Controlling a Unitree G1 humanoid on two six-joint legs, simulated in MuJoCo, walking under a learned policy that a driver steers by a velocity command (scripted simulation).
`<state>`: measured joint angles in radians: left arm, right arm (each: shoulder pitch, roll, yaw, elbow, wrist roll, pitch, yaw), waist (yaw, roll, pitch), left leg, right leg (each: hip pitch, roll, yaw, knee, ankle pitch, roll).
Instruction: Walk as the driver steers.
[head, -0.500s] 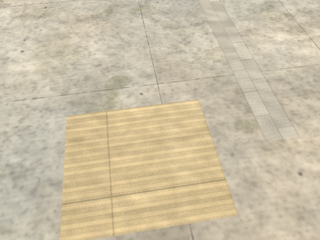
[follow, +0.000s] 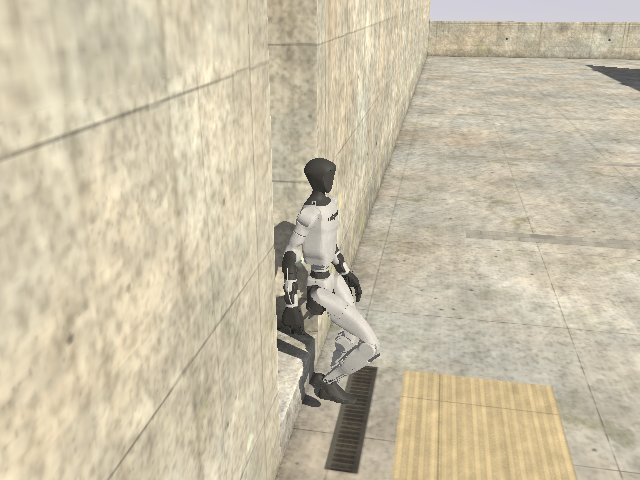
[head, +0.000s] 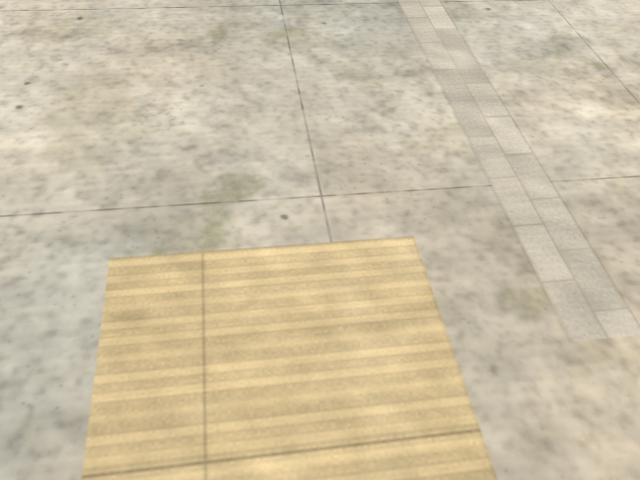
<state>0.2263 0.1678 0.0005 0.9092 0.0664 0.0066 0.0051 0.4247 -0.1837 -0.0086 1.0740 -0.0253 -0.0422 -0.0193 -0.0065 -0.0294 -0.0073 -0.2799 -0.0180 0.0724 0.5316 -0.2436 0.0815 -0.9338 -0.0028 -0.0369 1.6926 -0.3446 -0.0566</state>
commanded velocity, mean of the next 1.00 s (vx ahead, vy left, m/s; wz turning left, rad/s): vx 0.33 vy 0.00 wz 0.11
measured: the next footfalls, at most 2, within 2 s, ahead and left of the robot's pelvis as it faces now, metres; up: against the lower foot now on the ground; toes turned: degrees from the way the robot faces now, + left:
right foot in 0.34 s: +0.28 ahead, -0.16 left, +0.00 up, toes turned -3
left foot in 0.78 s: +0.53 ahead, +0.00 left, +0.00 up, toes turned +7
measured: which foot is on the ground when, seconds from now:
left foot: down 0.00-0.34, up 0.36-0.76, down 0.78-1.00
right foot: up 0.00-0.32, down 0.34-0.80, up 0.82-1.00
